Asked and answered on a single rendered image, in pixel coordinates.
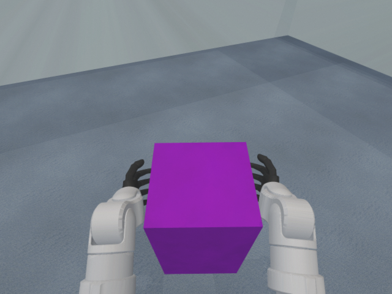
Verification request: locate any robot right forearm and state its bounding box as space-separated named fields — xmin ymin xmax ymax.
xmin=258 ymin=182 xmax=326 ymax=294

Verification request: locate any right robot hand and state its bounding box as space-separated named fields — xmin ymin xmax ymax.
xmin=251 ymin=154 xmax=279 ymax=201

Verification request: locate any carton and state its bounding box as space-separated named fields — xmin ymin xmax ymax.
xmin=143 ymin=142 xmax=263 ymax=274

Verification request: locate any robot left forearm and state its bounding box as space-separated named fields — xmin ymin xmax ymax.
xmin=79 ymin=186 xmax=145 ymax=294

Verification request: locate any left robot hand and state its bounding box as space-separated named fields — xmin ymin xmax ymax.
xmin=122 ymin=159 xmax=151 ymax=206

